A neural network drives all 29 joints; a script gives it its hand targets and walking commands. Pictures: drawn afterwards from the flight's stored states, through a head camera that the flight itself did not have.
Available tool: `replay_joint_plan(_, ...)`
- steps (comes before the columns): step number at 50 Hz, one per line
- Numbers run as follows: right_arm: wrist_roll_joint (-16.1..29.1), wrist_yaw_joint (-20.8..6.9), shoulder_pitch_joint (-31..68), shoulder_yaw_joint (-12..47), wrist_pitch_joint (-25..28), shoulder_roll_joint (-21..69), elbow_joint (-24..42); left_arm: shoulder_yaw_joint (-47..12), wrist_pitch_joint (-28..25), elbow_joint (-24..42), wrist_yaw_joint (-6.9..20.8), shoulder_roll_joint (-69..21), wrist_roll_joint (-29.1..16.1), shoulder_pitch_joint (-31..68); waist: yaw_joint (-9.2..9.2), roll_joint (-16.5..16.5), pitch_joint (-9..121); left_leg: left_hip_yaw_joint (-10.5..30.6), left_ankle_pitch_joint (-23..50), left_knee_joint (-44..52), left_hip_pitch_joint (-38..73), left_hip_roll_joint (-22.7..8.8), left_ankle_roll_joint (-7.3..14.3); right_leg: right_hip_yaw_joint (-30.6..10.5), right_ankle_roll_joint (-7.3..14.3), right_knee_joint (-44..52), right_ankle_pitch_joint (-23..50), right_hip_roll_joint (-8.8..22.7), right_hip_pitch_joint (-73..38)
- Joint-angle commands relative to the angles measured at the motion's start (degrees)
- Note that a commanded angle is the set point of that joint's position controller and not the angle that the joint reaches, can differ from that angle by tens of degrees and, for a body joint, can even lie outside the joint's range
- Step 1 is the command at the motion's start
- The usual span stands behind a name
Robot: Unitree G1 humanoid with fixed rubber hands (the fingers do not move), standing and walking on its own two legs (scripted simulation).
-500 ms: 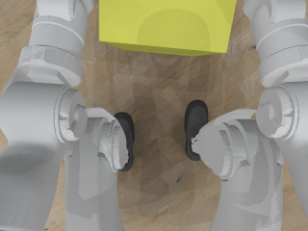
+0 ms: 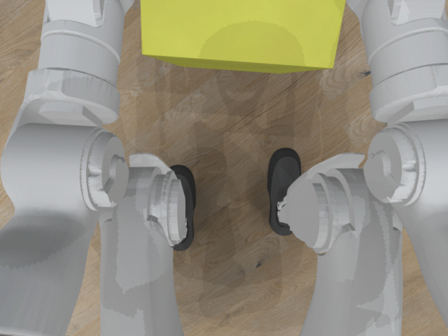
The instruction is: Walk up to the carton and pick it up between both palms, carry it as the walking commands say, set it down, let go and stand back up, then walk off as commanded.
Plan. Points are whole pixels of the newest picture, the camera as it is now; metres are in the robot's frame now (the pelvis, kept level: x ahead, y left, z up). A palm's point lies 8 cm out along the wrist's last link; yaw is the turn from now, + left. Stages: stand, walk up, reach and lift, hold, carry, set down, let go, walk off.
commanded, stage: reach and lift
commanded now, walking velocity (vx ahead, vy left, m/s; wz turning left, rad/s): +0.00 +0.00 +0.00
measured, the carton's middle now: out of the picture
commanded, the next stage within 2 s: none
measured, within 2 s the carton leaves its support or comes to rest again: neither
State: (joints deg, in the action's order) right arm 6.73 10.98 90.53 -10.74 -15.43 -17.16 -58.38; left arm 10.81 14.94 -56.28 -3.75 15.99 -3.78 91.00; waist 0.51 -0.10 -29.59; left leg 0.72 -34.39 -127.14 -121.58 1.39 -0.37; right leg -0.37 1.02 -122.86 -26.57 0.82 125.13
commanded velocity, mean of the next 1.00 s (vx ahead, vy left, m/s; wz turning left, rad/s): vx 0.00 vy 0.00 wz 0.00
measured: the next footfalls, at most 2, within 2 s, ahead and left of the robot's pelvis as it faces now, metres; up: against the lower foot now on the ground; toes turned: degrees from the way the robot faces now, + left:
none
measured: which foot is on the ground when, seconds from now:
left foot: down 0.00-1.00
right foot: down 0.00-1.00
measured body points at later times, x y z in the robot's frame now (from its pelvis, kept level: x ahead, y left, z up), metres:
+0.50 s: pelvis +0.00 +0.00 +0.04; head +0.35 -0.01 +0.30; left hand +0.60 +0.12 -0.07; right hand +0.58 -0.16 -0.08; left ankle +0.12 +0.12 -0.34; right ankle +0.15 -0.12 -0.34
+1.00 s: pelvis -0.01 +0.00 +0.08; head +0.33 +0.00 +0.36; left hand +0.58 +0.13 +0.00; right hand +0.57 -0.16 -0.01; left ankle +0.12 +0.12 -0.34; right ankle +0.15 -0.12 -0.34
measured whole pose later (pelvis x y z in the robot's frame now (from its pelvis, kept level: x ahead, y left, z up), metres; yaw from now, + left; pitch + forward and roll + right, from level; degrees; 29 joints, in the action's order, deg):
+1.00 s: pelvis -0.01 +0.00 +0.08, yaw +0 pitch +24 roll +0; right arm -0.6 11.7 82.9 -17.9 -24.1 -11.0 -42.5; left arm 19.6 23.1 -42.6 -3.3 10.2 5.0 84.8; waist 1.0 -0.5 -28.6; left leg 1.2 -33.1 -113.5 -104.2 3.0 -0.5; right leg -1.1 0.6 -109.8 -26.6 -0.4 107.1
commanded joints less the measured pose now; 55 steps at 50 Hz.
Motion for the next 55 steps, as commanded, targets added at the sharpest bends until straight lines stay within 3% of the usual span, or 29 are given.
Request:
replay_joint_plan(1, 2.65, -21.84, 34.06, 13.82, 0.52, 62.26, 13.77, -15.68, 1.99, 9.06, 15.90, -70.21, -4.28, 28.71, 6.90, -4.78, 98.47, -3.79, 11.91, 14.02, 29.28, 6.93, 0.51, 6.46, 0.76, 7.05, 12.88, -7.28, -40.99)
replay_joint_plan(2, 2.62, -22.29, 33.83, 13.30, 0.27, 62.44, 12.35, -16.62, 1.79, 12.40, 15.89, -70.57, -4.01, 31.79, 5.55, -7.61, 99.89, -4.08, 11.65, 13.95, 32.74, 6.42, 0.16, 5.62, 1.63, 7.37, 10.87, -7.09, -39.41)
replay_joint_plan(3, 1.54, -22.72, 31.53, 13.56, -0.42, 64.04, 10.91, -14.79, 2.14, 10.62, 15.90, -71.02, -2.87, 28.84, 4.62, -4.65, 97.90, -4.87, 10.94, 14.60, 31.55, 6.85, 0.17, 6.33, 1.30, 8.23, 9.77, -7.37, -39.73)
replay_joint_plan(5, 2.59, -22.60, 34.60, 13.88, -0.60, 63.63, 16.52, -15.10, 2.70, 14.95, 16.13, -71.96, -3.27, 30.55, 4.87, -5.63, 105.91, -5.08, 12.77, 13.87, 33.21, 6.74, 0.01, 5.14, 1.16, 8.71, 12.32, -7.39, -44.32)
replay_joint_plan(6, 1.31, -22.28, 36.80, 14.17, -0.57, 64.07, 16.48, -14.15, 3.40, 11.58, 16.57, -74.62, -3.93, 30.96, 7.74, -2.19, 106.25, -4.76, 10.67, 14.80, 30.27, 7.46, 0.18, 6.47, 0.77, 9.39, 11.91, -7.20, -47.05)
replay_joint_plan(7, 2.21, -21.66, 37.41, 14.16, -0.82, 63.71, 17.73, -16.96, 3.33, 15.82, 16.50, -73.93, -5.48, 34.55, 8.59, -4.80, 108.86, -4.25, 10.56, 14.95, 32.00, 7.08, 0.16, 6.01, 1.20, 9.19, 12.22, -7.53, -47.35)
replay_joint_plan(9, 3.82, -21.36, 39.71, 16.70, -1.30, 64.59, 23.32, -18.05, 3.78, 18.75, 15.84, -74.61, -6.70, 34.48, 7.88, -3.86, 118.39, -3.94, 15.80, 15.15, 36.90, 7.47, 0.01, 6.59, 0.57, 8.81, 17.08, -7.83, -51.26)
replay_joint_plan(11, 4.30, -21.08, 37.45, 16.70, -1.85, 65.92, 23.85, -18.66, 4.73, 17.85, 15.78, -74.75, -5.99, 32.55, 6.21, -6.89, 119.60, -5.25, 16.75, 15.57, 37.29, 7.55, -0.45, 5.74, 0.90, 10.29, 18.29, -8.08, -52.84)
replay_joint_plan(13, 1.05, -21.77, 35.79, 14.32, -2.63, 67.16, 17.21, -12.68, 5.73, 6.09, 16.37, -75.91, -2.27, 26.70, 5.14, -4.08, 103.10, -5.19, 8.77, 17.76, 28.63, 7.47, 0.44, 6.01, 0.77, 11.87, 10.03, -7.93, -46.67)
replay_joint_plan(14, 1.74, -22.08, 35.54, 16.05, -2.88, 67.82, 18.86, -14.03, 5.42, 11.01, 16.08, -75.04, -2.54, 28.07, 4.52, -5.53, 108.90, -5.07, 11.90, 17.07, 33.94, 7.43, 0.71, 5.66, 0.44, 12.27, 11.43, -7.99, -47.60)
replay_joint_plan(15, 1.80, -22.24, 37.46, 16.29, -3.09, 67.84, 22.47, -12.90, 4.96, 15.42, 16.02, -74.19, -2.25, 29.77, 4.52, -1.77, 112.12, -4.23, 14.81, 17.35, 34.16, 7.84, 0.78, 6.00, 0.12, 11.63, 14.24, -8.03, -49.69)
replay_joint_plan(18, 0.24, -21.70, 35.60, 12.86, -2.68, 66.68, 20.71, -12.71, 5.39, 11.98, 16.73, -75.83, -1.86, 28.57, 6.39, -6.30, 111.12, -4.87, 14.33, 17.55, 31.62, 7.96, 0.28, 5.42, 0.75, 11.89, 16.25, -8.48, -50.46)
replay_joint_plan(19, 0.22, -21.33, 34.66, 14.98, -3.11, 68.00, 20.57, -13.92, 5.32, 12.72, 16.97, -73.89, -1.96, 28.75, 6.13, -2.92, 113.23, -4.75, 13.05, 17.05, 30.40, 7.67, 0.73, 4.84, 0.44, 12.67, 15.33, -8.48, -53.43)
replay_joint_plan(23, 0.88, -21.32, 37.00, 16.58, -2.90, 67.43, 24.19, -13.08, 6.35, 10.50, 16.59, -75.85, -0.90, 24.28, 4.20, -2.74, 116.70, -4.05, 15.87, 18.59, 33.39, 7.87, 0.87, 4.52, 0.50, 13.20, 17.42, -8.60, -56.30)
replay_joint_plan(24, -0.49, -21.21, 33.37, 14.62, -3.83, 68.08, 20.94, -13.65, 6.20, 13.10, 16.92, -75.01, -1.21, 27.20, 5.85, -2.60, 114.88, -4.33, 13.66, 18.69, 30.56, 8.27, 0.59, 4.89, 0.44, 13.35, 16.21, -8.84, -55.90)
replay_joint_plan(26, 1.43, -21.71, 33.27, 14.74, -3.96, 71.32, 22.64, -13.14, 5.69, 15.76, 16.60, -74.63, -0.99, 27.62, 2.54, -4.28, 117.50, -4.95, 14.85, 20.36, 33.19, 8.00, 0.81, 4.77, 0.22, 14.21, 16.51, -9.09, -55.68)
replay_joint_plan(29, 2.08, -20.79, 34.95, 18.19, -4.73, 69.91, 29.34, -18.28, 6.28, 22.92, 16.42, -75.13, -3.84, 31.29, 5.39, -3.09, 129.55, -4.84, 19.72, 19.54, 38.94, 8.67, 0.48, 4.33, -0.05, 14.78, 22.17, -9.40, -63.17)
replay_joint_plan(32, -1.77, -21.46, 30.11, 16.10, -6.55, 71.65, 15.83, -13.04, 8.11, 7.14, 17.25, -75.85, -0.15, 22.90, 3.76, -1.15, 108.10, -5.37, 6.51, 22.33, 27.22, 8.08, 0.95, 3.77, 0.21, 17.79, 8.31, -8.47, -55.82)
replay_joint_plan(35, 1.23, -20.91, 30.32, 18.03, -6.25, 73.16, 27.06, -17.71, 7.57, 19.91, 16.40, -77.40, -2.29, 26.51, 3.94, -5.10, 128.05, -4.98, 20.07, 22.36, 38.22, 8.70, 0.36, 3.63, 0.32, 17.12, 22.92, -9.61, -64.25)
replay_joint_plan(36, 1.89, -20.69, 32.46, 19.56, -6.15, 73.00, 29.68, -17.91, 7.24, 22.92, 16.17, -76.32, -2.71, 26.75, 5.57, -2.16, 131.72, -4.20, 20.80, 21.96, 40.37, 8.80, 0.43, 4.53, -0.82, 16.60, 23.00, -9.71, -65.40)
replay_joint_plan(37, 1.40, -20.69, 32.38, 18.51, -6.24, 71.54, 27.47, -18.49, 7.52, 20.83, 15.70, -75.78, -2.55, 27.76, 3.93, -4.94, 127.78, -4.18, 19.93, 22.64, 39.85, 8.91, 0.05, 4.35, 0.17, 16.23, 21.77, -9.61, -60.42)
replay_joint_plan(38, 3.31, -20.76, 32.36, 21.40, -6.14, 74.47, 31.23, -19.83, 7.16, 24.99, 15.31, -75.19, -3.46, 28.42, 3.20, -3.27, 134.28, -3.97, 21.57, 23.31, 44.86, 8.79, 0.48, 4.71, -0.28, 16.99, 23.50, -10.32, -64.99)
replay_joint_plan(42, 1.10, -20.78, 31.45, 19.19, -6.69, 72.90, 25.02, -16.42, 7.76, 17.52, 15.68, -76.35, -1.05, 25.39, 2.75, -2.92, 123.30, -4.71, 13.98, 24.85, 38.51, 8.52, 0.58, 3.44, -0.60, 20.52, 14.95, -9.10, -62.57)
replay_joint_plan(44, 0.75, -21.15, 30.81, 18.43, -6.86, 73.33, 26.45, -16.45, 8.31, 16.30, 15.50, -78.01, 0.15, 23.60, 2.89, -3.73, 122.46, -3.85, 13.99, 26.10, 40.43, 8.42, 0.60, 3.90, -0.24, 21.04, 14.42, -9.52, -61.90)
replay_joint_plan(45, 0.14, -21.13, 31.00, 18.37, -6.45, 71.81, 28.81, -17.58, 8.76, 16.33, 15.29, -80.49, -1.16, 23.21, 5.74, -4.94, 127.25, -3.51, 17.33, 26.36, 45.58, 8.67, -0.23, 6.12, -0.51, 20.31, 17.61, -9.95, -60.73)
replay_joint_plan(48, -1.45, -21.53, 29.54, 16.26, -7.03, 73.31, 25.98, -14.90, 8.76, 13.64, 15.54, -79.89, 1.54, 21.60, 3.81, -4.02, 120.53, -3.54, 13.27, 28.20, 41.91, 8.63, 0.76, 5.10, -0.12, 22.23, 12.87, -9.63, -60.07)
replay_joint_plan(50, -0.99, -21.89, 30.00, 18.12, -7.18, 72.82, 28.14, -16.80, 9.24, 14.48, 15.91, -80.48, -0.19, 21.35, 5.73, -4.76, 125.88, -3.19, 16.35, 27.50, 45.40, 8.95, 0.18, 5.10, 0.11, 22.44, 16.44, -9.71, -60.74)
replay_joint_plan(51, 0.24, -21.80, 30.75, 18.86, -7.46, 74.01, 28.67, -15.96, 8.67, 16.62, 15.71, -78.52, -0.10, 20.95, 3.15, -3.58, 126.38, -3.68, 16.31, 27.85, 43.66, 8.93, 0.39, 4.04, -0.41, 23.11, 15.67, -9.53, -63.52)
replay_joint_plan(55, -3.36, -22.55, 23.13, 14.97, -7.40, 73.48, 22.76, -17.98, 8.44, 16.36, 15.21, -81.39, 0.95, 20.40, 7.15, -5.72, 122.32, -2.10, 17.69, 29.76, 47.30, 8.72, -0.60, 5.99, 0.31, 23.75, 17.80, -10.06, -57.35)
